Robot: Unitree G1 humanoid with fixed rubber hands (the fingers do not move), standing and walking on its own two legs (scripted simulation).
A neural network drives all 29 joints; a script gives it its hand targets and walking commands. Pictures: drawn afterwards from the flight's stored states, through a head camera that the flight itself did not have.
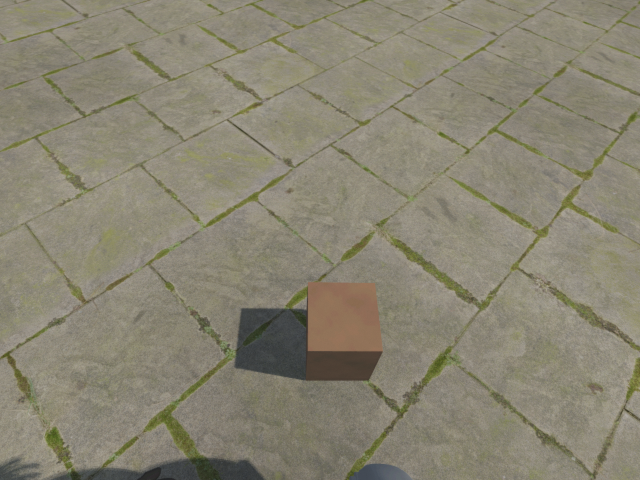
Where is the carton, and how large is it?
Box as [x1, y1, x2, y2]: [306, 282, 382, 380]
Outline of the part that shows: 308,282 306,312 306,380 368,380 382,352 374,283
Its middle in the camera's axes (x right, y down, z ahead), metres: +0.06 +0.28 +1.18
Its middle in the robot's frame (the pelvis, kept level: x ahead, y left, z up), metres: +0.57 -0.08 -0.64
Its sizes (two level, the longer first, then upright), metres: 0.210 0.200 0.250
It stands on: the floor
